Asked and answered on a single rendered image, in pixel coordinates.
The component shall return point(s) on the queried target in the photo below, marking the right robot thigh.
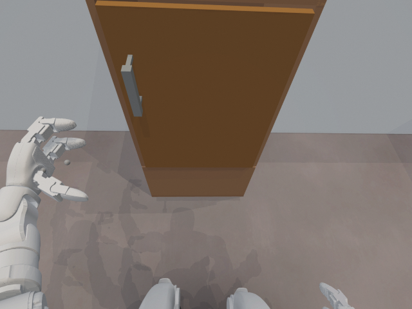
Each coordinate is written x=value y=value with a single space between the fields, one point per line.
x=246 y=300

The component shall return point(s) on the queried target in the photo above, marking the robot left hand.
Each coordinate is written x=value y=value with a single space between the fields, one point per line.
x=27 y=159

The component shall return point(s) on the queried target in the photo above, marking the robot right hand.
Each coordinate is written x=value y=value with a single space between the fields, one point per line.
x=337 y=299

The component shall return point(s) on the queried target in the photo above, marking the robot left forearm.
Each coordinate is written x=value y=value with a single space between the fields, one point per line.
x=20 y=242

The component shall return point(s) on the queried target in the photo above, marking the robot right shin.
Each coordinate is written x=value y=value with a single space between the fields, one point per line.
x=241 y=290

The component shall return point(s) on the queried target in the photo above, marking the handle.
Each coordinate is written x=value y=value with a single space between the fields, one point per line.
x=131 y=87

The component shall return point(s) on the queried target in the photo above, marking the left robot upper arm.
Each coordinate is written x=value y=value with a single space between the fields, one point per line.
x=29 y=300

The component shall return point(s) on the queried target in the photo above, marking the cupboard door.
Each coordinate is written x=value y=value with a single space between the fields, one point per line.
x=210 y=76

